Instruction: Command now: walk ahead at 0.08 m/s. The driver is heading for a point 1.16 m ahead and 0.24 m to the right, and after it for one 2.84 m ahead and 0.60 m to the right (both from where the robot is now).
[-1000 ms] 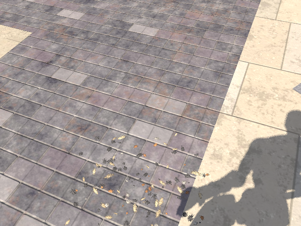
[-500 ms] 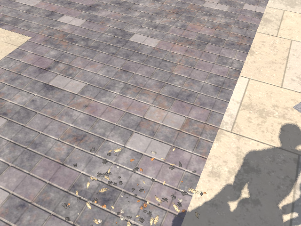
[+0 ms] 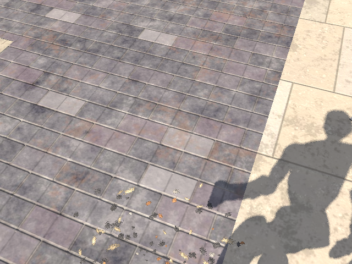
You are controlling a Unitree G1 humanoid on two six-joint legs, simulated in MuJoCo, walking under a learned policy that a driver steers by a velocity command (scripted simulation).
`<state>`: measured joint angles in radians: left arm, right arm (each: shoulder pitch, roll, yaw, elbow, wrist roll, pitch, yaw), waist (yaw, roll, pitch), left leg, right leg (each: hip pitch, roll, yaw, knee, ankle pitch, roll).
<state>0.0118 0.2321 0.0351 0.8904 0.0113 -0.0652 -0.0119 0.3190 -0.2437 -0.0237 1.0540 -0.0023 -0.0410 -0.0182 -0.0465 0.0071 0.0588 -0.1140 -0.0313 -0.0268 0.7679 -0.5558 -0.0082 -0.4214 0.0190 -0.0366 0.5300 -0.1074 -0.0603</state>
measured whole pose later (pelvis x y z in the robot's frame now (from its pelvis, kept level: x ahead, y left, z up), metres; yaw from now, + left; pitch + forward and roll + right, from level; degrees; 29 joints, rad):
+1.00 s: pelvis +0.09 +0.02 +0.01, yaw -1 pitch -1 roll +0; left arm 0.13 0.22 0.03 1.10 0.00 0.01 0.04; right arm 0.24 -0.20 -0.02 1.10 0.00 -0.01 -0.04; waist 0.00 0.00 0.04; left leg -0.12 0.00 0.02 0.46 -0.31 0.01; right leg -0.23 0.00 -0.01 0.48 -0.22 -0.01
